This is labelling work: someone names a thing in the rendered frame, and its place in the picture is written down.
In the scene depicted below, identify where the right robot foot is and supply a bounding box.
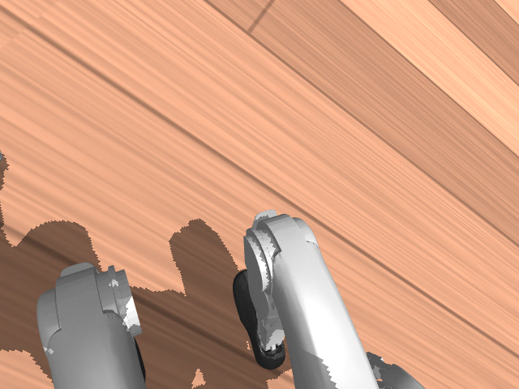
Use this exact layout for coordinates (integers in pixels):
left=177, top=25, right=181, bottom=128
left=233, top=270, right=285, bottom=370

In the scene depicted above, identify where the right robot hand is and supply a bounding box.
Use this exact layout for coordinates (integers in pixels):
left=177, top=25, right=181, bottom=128
left=367, top=352, right=425, bottom=389

